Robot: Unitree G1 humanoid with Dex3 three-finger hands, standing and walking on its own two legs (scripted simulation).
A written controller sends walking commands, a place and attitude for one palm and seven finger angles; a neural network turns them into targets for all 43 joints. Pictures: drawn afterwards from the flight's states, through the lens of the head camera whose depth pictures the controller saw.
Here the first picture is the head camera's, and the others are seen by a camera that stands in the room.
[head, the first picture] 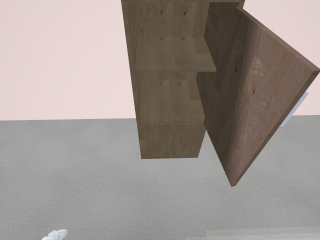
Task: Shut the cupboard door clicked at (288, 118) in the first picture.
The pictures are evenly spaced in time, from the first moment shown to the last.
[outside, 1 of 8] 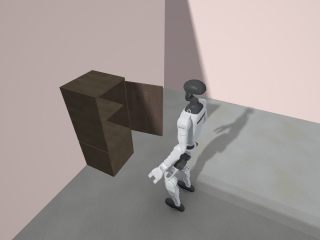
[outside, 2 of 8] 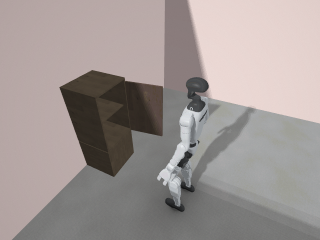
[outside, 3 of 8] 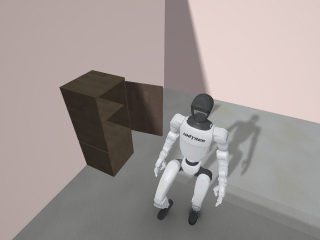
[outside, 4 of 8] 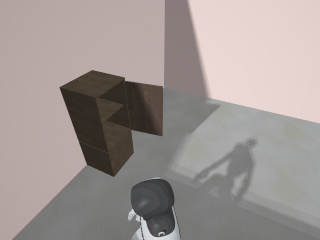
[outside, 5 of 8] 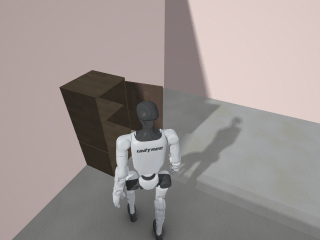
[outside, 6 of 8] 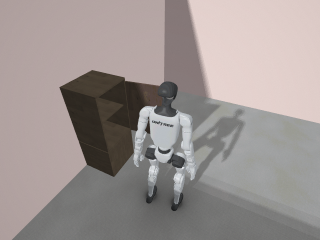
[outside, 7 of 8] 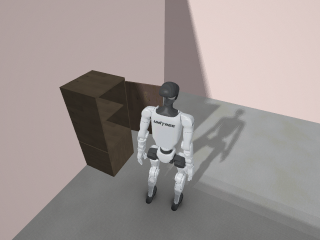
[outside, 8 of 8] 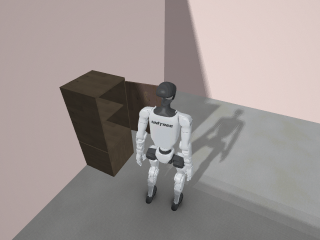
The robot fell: no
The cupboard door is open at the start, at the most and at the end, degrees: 99 99 99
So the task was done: no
